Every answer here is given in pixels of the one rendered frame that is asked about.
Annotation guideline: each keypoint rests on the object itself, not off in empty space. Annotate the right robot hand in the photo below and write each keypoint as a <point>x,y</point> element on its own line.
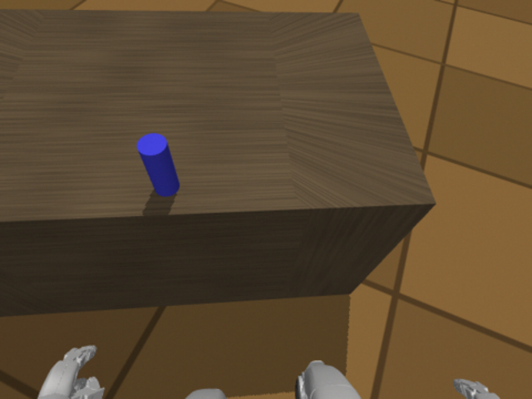
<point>473,390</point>

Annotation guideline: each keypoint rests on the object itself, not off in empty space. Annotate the can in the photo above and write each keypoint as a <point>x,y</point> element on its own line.
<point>155,154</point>

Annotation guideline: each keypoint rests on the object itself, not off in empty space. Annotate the left robot hand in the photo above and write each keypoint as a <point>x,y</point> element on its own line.
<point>62,379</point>

